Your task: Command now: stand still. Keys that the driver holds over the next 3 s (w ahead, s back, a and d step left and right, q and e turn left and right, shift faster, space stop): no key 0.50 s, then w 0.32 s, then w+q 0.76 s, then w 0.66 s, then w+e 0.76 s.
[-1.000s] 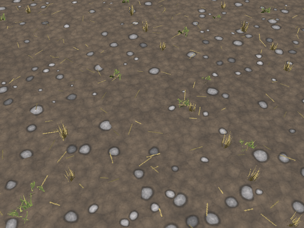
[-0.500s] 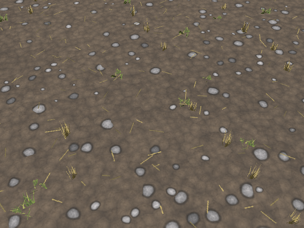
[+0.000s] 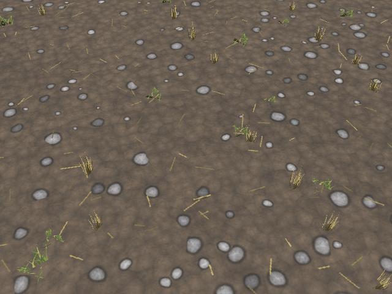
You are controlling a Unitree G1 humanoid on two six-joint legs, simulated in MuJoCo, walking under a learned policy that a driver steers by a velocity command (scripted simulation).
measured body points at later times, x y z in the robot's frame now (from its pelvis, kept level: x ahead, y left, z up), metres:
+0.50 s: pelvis +0.00 +0.00 +0.00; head +0.02 +0.00 +0.45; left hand +0.06 +0.25 -0.15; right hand -0.04 -0.22 -0.15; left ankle -0.06 +0.12 -0.73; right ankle +0.06 -0.11 -0.73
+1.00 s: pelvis +0.15 -0.04 +0.01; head +0.15 -0.04 +0.46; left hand +0.09 +0.20 -0.14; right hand +0.25 -0.29 -0.13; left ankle +0.18 +0.13 -0.65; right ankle +0.08 -0.12 -0.73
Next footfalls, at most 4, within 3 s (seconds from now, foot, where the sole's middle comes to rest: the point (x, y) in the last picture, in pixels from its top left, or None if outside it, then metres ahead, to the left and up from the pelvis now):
1.28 left None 0.47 0.13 -0.77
1.78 right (192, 217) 0.79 0.05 -0.77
2.28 left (104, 189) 0.93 0.40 -0.77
2.82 right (142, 126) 1.28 0.28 -0.77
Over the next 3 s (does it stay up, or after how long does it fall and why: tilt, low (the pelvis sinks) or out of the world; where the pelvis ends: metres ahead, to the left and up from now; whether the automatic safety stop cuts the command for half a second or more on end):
stays up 1.20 0.34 0.00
